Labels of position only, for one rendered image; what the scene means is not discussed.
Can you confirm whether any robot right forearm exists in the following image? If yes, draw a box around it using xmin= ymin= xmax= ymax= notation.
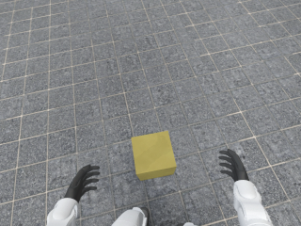
xmin=233 ymin=180 xmax=274 ymax=226

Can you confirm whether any carton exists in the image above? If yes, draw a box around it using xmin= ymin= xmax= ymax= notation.
xmin=131 ymin=131 xmax=177 ymax=181

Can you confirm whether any left robot shin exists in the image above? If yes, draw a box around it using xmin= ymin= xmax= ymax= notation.
xmin=133 ymin=207 xmax=145 ymax=215

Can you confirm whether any right robot hand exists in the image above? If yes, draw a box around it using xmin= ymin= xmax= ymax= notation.
xmin=218 ymin=149 xmax=249 ymax=182

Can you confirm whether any left robot hand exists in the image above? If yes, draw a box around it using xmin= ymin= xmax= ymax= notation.
xmin=64 ymin=164 xmax=100 ymax=203

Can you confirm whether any robot left thigh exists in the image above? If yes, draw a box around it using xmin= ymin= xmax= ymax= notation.
xmin=111 ymin=209 xmax=147 ymax=226

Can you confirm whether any robot left forearm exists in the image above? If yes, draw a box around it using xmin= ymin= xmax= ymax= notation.
xmin=46 ymin=198 xmax=79 ymax=226

